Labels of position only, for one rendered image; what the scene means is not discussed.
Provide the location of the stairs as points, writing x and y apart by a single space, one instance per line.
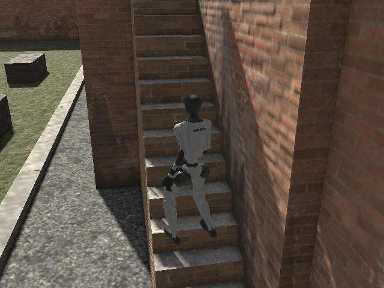
168 66

